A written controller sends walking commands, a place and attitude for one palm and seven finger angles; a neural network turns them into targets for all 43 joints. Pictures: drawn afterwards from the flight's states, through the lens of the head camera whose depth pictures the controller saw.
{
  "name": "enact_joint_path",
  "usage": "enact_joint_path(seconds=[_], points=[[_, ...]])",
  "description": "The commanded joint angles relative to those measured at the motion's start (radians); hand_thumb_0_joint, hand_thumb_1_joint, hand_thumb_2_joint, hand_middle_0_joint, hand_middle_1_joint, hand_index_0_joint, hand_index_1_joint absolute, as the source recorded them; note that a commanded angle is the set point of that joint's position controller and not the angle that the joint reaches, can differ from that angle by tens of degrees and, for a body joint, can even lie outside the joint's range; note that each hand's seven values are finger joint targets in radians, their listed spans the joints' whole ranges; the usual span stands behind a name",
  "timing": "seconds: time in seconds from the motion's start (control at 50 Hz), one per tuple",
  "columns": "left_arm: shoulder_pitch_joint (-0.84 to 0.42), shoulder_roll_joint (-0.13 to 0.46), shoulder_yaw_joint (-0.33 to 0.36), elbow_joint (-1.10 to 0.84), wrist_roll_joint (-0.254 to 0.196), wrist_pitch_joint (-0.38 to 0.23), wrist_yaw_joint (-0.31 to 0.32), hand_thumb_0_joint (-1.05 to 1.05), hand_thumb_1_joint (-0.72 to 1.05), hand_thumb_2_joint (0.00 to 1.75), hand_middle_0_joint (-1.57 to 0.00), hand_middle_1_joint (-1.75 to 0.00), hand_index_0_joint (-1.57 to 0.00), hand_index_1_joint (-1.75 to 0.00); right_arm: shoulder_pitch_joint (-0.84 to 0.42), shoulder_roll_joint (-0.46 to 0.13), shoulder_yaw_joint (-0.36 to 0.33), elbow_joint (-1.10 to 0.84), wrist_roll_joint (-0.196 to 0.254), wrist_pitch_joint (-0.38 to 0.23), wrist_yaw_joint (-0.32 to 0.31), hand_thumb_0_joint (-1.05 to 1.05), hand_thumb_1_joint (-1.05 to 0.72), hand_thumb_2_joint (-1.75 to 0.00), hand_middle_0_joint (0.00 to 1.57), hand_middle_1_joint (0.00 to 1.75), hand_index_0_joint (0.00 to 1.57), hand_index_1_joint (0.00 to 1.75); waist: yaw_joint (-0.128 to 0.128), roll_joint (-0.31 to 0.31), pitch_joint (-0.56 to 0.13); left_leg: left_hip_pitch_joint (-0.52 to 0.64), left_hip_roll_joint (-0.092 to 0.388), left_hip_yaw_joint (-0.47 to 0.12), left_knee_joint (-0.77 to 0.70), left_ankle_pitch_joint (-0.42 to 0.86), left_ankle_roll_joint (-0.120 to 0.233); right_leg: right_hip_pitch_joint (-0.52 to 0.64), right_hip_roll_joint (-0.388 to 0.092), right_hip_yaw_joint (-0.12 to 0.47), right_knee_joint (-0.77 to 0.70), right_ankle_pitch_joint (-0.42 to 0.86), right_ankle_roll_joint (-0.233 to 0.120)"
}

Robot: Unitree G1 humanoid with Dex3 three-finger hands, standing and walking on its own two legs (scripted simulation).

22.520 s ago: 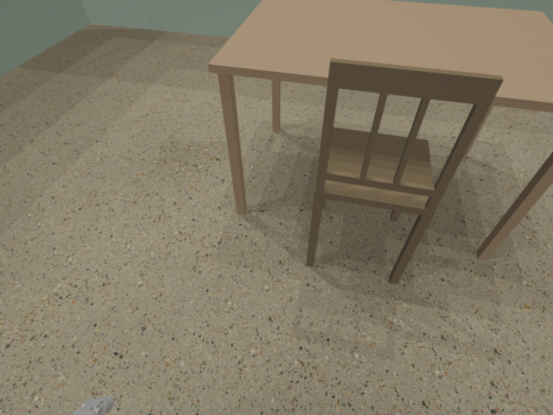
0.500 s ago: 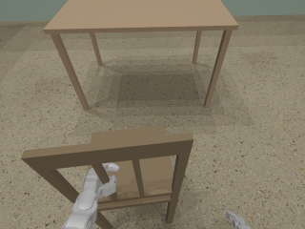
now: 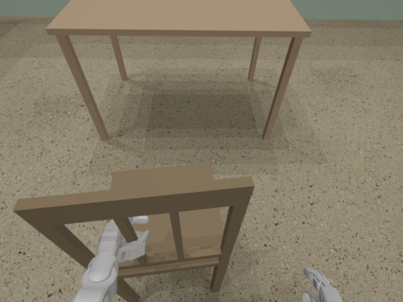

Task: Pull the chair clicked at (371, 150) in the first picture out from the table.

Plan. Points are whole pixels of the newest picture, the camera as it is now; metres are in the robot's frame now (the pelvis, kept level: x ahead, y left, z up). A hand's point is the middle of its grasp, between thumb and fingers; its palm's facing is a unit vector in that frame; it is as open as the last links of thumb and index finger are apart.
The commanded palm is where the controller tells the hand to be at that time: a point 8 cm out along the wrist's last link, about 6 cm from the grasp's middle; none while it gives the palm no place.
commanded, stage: open the thumb and straighten the fingers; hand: left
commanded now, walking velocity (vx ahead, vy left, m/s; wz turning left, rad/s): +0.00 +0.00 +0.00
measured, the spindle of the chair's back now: (133, 241) +0.27 +0.16 -0.08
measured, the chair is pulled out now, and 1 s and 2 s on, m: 0.73 0.73 0.73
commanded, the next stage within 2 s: draw the fingers out of the gap in 0.58 s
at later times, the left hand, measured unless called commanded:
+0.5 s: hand (130, 243) +0.26 +0.16 -0.07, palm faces +0.05 -0.99 -0.16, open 16.5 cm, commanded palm +0.23 +0.21 -0.04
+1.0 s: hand (124, 274) +0.19 +0.16 -0.06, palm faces +0.07 -0.98 -0.17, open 17.5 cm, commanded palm +0.17 +0.21 -0.04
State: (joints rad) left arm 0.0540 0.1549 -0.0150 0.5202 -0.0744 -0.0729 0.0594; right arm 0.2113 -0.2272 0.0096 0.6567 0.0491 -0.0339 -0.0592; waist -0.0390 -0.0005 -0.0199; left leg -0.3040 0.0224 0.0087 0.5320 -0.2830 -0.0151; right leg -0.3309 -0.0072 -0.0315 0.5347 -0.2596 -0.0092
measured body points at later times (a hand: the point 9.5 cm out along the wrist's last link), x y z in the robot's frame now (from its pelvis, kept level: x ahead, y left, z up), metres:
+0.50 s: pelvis +0.01 +0.01 -0.03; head +0.05 +0.00 +0.42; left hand +0.25 +0.22 -0.05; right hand +0.18 -0.23 -0.12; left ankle -0.01 +0.13 -0.73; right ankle +0.01 -0.11 -0.73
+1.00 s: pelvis +0.01 +0.01 -0.04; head +0.05 -0.01 +0.41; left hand +0.19 +0.21 -0.05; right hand +0.19 -0.23 -0.12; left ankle -0.01 +0.13 -0.73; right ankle +0.01 -0.11 -0.73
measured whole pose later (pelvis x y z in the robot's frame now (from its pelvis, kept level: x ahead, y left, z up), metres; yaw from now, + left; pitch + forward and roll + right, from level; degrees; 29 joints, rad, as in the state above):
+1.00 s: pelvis +0.01 +0.01 -0.04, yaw +3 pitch +10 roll -1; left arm 0.46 0.18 -0.06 -0.06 -0.07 0.18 0.04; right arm 0.26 -0.25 0.02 0.50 0.03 -0.13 -0.10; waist -0.02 0.06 -0.13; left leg -0.58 0.00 -0.04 0.87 -0.46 0.00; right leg -0.58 -0.04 -0.07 0.84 -0.44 0.00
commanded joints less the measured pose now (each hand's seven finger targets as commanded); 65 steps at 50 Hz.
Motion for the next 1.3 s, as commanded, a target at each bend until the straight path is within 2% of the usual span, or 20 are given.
enact_joint_path(seconds=[0.0, 0.04, 0.06, 0.08, 0.18, 0.22, 0.32, 0.34, 0.42, 0.52, 0.64, 0.66, 0.7, 0.78, 0.84, 0.92, 1.0, 1.08, 1.16, 1.28], points=[[-0.165, 0.109, 0.035, -0.232, 0.018, -0.033, -0.014, 0.00, -0.19, 0.37, -0.50, -1.45, -0.50, -1.45, -0.073, -0.129, -0.047, -0.149, 0.000, -0.065, 0.013, 0.00, -0.90, -0.90, 0.20, 0.30, 0.20, 0.30, -0.003, 0.043, -0.180, -0.040, 0.005, 0.004, 0.005, 0.110, 0.034, 0.002, -0.032, 0.004, -0.004, 0.127, -0.010], [-0.136, 0.109, 0.051, -0.211, 0.011, 0.003, -0.016, 0.00, -0.43, 0.26, -0.47, -1.38, -0.47, -1.38, -0.070, -0.137, -0.047, -0.162, 0.000, -0.067, 0.014, 0.00, -0.90, -0.90, 0.20, 0.30, 0.20, 0.30, 0.007, 0.005, -0.192, -0.081, 0.000, 0.002, 0.027, 0.084, 0.034, -0.014, -0.031, -0.003, 0.021, 0.104, -0.005], [-0.138, 0.137, 0.074, -0.293, 0.000, 0.014, -0.011, 0.00, -0.55, 0.20, -0.45, -1.30, -0.45, -1.30, -0.076, -0.139, -0.050, -0.178, 0.002, -0.070, 0.013, 0.00, -0.90, -0.90, 0.20, 0.30, 0.20, 0.30, 0.021, 0.012, -0.231, -0.066, 0.002, -0.001, 0.027, 0.091, 0.035, 0.012, -0.032, 0.002, 0.024, 0.107, -0.007], [-0.140, 0.110, 0.055, -0.318, -0.002, 0.028, -0.009, 0.00, -0.55, 0.20, -0.43, -1.23, -0.43, -1.23, -0.083, -0.133, -0.048, -0.190, 0.002, -0.076, 0.008, 0.00, -0.90, -0.90, 0.20, 0.30, 0.20, 0.30, 0.021, 0.021, -0.253, -0.059, -0.001, 0.002, 0.030, 0.096, 0.034, 0.012, -0.032, -0.004, 0.033, 0.108, -0.005], [-0.118, 0.094, 0.060, -0.321, -0.013, 0.081, -0.005, 0.00, -0.55, 0.20, -0.30, -0.87, -0.30, -0.87, -0.053, -0.147, -0.048, -0.194, -0.003, -0.092, -0.006, 0.00, -0.90, -0.90, 0.20, 0.30, 0.20, 0.30, 0.005, -0.091, -0.261, -0.102, -0.001, -0.009, 0.077, 0.116, 0.036, -0.026, -0.026, -0.018, 0.077, 0.134, 0.005], [-0.100, 0.061, 0.023, -0.370, -0.010, 0.090, -0.016, 0.00, -0.55, 0.20, -0.25, -0.73, -0.25, -0.73, -0.053, -0.143, -0.049, -0.208, -0.004, -0.103, -0.008, 0.00, -0.90, -0.90, 0.20, 0.30, 0.20, 0.30, 0.006, -0.049, -0.280, -0.092, -0.002, -0.008, 0.094, 0.134, 0.033, -0.044, -0.028, -0.025, 0.098, 0.143, 0.004], [-0.066, 0.072, 0.012, -0.445, 0.001, 0.116, -0.015, 0.00, -0.55, 0.20, -0.13, -0.36, -0.13, -0.36, -0.034, -0.144, -0.047, -0.220, -0.007, -0.121, -0.015, 0.00, -0.90, -0.90, 0.20, 0.30, 0.20, 0.30, 0.003, -0.017, -0.284, -0.090, 0.000, -0.019, 0.129, 0.181, 0.029, -0.074, -0.028, -0.033, 0.133, 0.168, 0.001], [-0.067, 0.161, 0.101, -0.418, 0.003, 0.122, -0.008, 0.00, -0.55, 0.20, -0.10, -0.29, -0.10, -0.29, -0.018, -0.155, -0.047, -0.212, -0.010, -0.115, -0.019, 0.00, -0.90, -0.90, 0.20, 0.30, 0.20, 0.30, 0.009, -0.040, -0.273, -0.116, -0.002, -0.023, 0.133, 0.167, 0.029, -0.079, -0.026, -0.031, 0.136, 0.162, 0.001], [-0.041, 0.097, 0.040, -0.489, 0.013, 0.138, -0.009, 0.00, -0.55, 0.20, 0.00, 0.00, 0.00, 0.00, -0.022, -0.139, -0.040, -0.238, -0.011, -0.115, -0.020, 0.00, -0.90, -0.90, 0.20, 0.30, 0.20, 0.30, 0.008, -0.002, -0.271, -0.115, -0.007, -0.020, 0.149, 0.194, 0.029, -0.087, -0.029, -0.036, 0.156, 0.181, -0.001], [-0.002, 0.075, 0.003, -0.565, 0.000, 0.157, -0.019, 0.00, -0.55, 0.20, 0.00, 0.00, 0.00, 0.00, -0.013, -0.142, -0.041, -0.250, -0.012, -0.127, -0.025, 0.00, -0.90, -0.90, 0.20, 0.30, 0.20, 0.30, -0.004, 0.003, -0.309, -0.105, -0.007, -0.027, 0.178, 0.235, 0.028, -0.083, -0.030, -0.041, 0.171, 0.221, 0.001], [0.052, 0.079, -0.009, -0.600, 0.012, 0.191, -0.014, 0.00, -0.55, 0.20, 0.00, 0.00, 0.00, 0.00, -0.006, -0.145, -0.039, -0.262, -0.015, -0.131, -0.027, 0.00, -0.90, -0.90, 0.20, 0.30, 0.20, 0.30, -0.005, -0.002, -0.282, -0.130, -0.009, -0.037, 0.196, 0.236, 0.028, -0.112, -0.031, -0.051, 0.186, 0.214, 0.000], [0.107, 0.179, 0.101, -0.577, 0.013, 0.196, -0.006, 0.00, -0.55, 0.20, 0.00, 0.00, 0.00, 0.00, 0.002, -0.153, -0.045, -0.261, -0.017, -0.125, -0.031, 0.00, -0.90, -0.90, 0.20, 0.30, 0.20, 0.30, 0.020, -0.022, -0.284, -0.154, -0.010, -0.037, 0.196, 0.233, 0.027, -0.092, -0.029, -0.047, 0.187, 0.219, -0.005], [0.170, 0.134, 0.063, -0.614, 0.012, 0.197, -0.007, 0.00, -0.55, 0.20, 0.00, 0.00, 0.00, 0.00, -0.008, -0.138, -0.040, -0.281, -0.015, -0.121, -0.029, 0.00, -0.90, -0.90, 0.20, 0.30, 0.20, 0.30, 0.024, -0.031, -0.289, -0.159, -0.014, -0.026, 0.195, 0.214, 0.029, -0.081, -0.032, -0.044, 0.189, 0.217, -0.001], [0.232, 0.123, 0.037, -0.699, 0.015, 0.199, -0.009, 0.00, -0.55, 0.20, 0.00, 0.00, 0.00, 0.00, -0.015, -0.131, -0.037, -0.300, -0.013, -0.121, -0.029, 0.00, -0.90, -0.90, 0.20, 0.30, 0.20, 0.30, 0.019, 0.029, -0.275, -0.162, -0.014, -0.026, 0.204, 0.202, 0.029, -0.100, -0.034, -0.040, 0.192, 0.195, -0.004], [0.319, 0.108, 0.018, -0.744, 0.008, 0.195, -0.014, 0.00, -0.55, 0.20, 0.00, 0.00, 0.00, 0.00, -0.014, -0.128, -0.039, -0.311, -0.013, -0.132, -0.034, 0.00, -0.90, -0.90, 0.20, 0.30, 0.20, 0.30, 0.017, -0.003, -0.273, -0.172, -0.012, -0.031, 0.217, 0.193, 0.032, -0.111, -0.030, -0.045, 0.196, 0.184, -0.002], [0.338, 0.084, -0.029, -0.802, 0.009, 0.190, -0.018, 0.00, -0.55, 0.20, 0.00, 0.00, 0.00, 0.00, -0.009, -0.131, -0.036, -0.316, -0.016, -0.153, -0.044, 0.00, -0.90, -0.90, 0.20, 0.30, 0.20, 0.30, -0.004, -0.010, -0.247, -0.192, -0.016, -0.045, 0.232, 0.152, 0.035, -0.151, -0.029, -0.052, 0.202, 0.141, 0.003], [0.395, 0.114, -0.007, -0.832, 0.017, 0.181, -0.011, 0.00, -0.55, 0.20, 0.00, 0.00, 0.00, 0.00, -0.010, -0.128, -0.039, -0.315, -0.017, -0.162, -0.053, 0.00, -0.90, -0.90, 0.20, 0.30, 0.20, 0.30, 0.001, -0.028, -0.238, -0.222, -0.022, -0.047, 0.244, 0.104, 0.036, -0.169, -0.029, -0.049, 0.206, 0.091, 0.003], [0.425, 0.121, -0.011, -0.882, 0.032, 0.180, -0.001, 0.00, -0.55, 0.20, 0.00, 0.00, 0.00, 0.00, -0.016, -0.119, -0.036, -0.323, -0.018, -0.165, -0.058, 0.00, -0.90, -0.90, 0.20, 0.30, 0.20, 0.30, 0.011, 0.027, -0.238, -0.229, -0.028, -0.047, 0.250, 0.076, 0.037, -0.183, -0.031, -0.044, 0.211, 0.046, -0.003], [0.518, 0.117, -0.005, -0.892, 0.029, 0.188, -0.002, 0.00, -0.55, 0.20, 0.00, 0.00, 0.00, 0.00, -0.027, -0.109, -0.038, -0.329, -0.014, -0.163, -0.060, 0.00, -0.90, -0.90, 0.20, 0.30, 0.20, 0.30, 0.021, 0.026, -0.241, -0.244, -0.028, -0.050, 0.251, 0.068, 0.036, -0.178, -0.028, -0.043, 0.211, 0.034, -0.007], [0.635, 0.108, -0.002, -0.895, 0.016, 0.202, -0.024, 0.00, -0.55, 0.20, 0.00, 0.00, 0.00, 0.00, -0.046, -0.100, -0.044, -0.337, -0.011, -0.157, -0.065, 0.00, -0.90, -0.90, 0.20, 0.30, 0.20, 0.30, 0.024, -0.023, -0.205, -0.292, -0.030, -0.047, 0.267, 0.038, 0.039, -0.182, -0.028, -0.038, 0.208, 0.018, -0.001]])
